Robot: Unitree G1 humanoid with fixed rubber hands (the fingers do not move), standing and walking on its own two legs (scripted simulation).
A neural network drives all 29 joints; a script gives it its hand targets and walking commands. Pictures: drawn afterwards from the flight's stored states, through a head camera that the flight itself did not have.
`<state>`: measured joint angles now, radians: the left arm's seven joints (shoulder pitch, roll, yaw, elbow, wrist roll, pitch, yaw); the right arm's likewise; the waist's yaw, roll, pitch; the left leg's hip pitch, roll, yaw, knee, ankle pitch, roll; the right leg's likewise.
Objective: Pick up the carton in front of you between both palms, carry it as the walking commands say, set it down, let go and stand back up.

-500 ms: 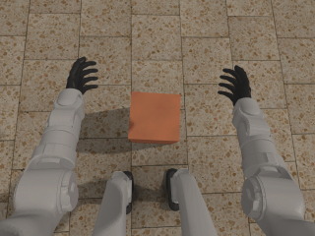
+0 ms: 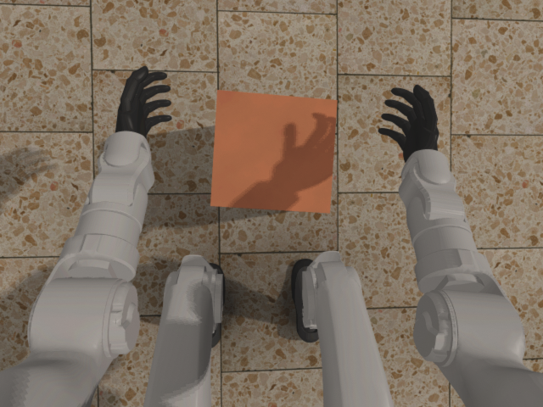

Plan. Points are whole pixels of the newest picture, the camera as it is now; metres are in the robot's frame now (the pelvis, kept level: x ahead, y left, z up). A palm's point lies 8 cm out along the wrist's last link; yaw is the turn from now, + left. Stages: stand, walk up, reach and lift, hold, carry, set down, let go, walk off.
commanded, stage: reach and lift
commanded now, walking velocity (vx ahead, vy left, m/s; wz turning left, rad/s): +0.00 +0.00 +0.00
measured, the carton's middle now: (269, 161) +0.46 -0.02 -0.39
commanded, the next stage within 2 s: none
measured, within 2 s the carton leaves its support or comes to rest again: leaves its support in 1.32 s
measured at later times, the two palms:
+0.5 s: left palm (171, 147) +0.47 +0.17 -0.33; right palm (366, 158) +0.45 -0.21 -0.33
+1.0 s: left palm (184, 142) +0.48 +0.14 -0.33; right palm (351, 151) +0.47 -0.18 -0.33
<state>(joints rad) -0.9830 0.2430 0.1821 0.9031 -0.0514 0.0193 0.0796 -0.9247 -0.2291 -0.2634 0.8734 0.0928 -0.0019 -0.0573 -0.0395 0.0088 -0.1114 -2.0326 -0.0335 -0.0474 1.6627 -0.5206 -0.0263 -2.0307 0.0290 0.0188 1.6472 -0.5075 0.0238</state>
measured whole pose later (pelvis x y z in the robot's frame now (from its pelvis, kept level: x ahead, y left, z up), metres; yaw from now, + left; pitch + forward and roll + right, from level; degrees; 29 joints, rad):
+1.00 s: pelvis -0.04 +0.00 -0.14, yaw +1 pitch +40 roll +0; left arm -1.34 0.30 -0.02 1.12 -0.27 -0.02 0.14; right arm -1.31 -0.30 -0.04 1.12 0.26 -0.04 -0.12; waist -0.03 0.01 0.26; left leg -2.30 -0.05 -0.03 2.15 -0.55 -0.04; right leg -2.31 0.03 0.02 2.14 -0.54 0.03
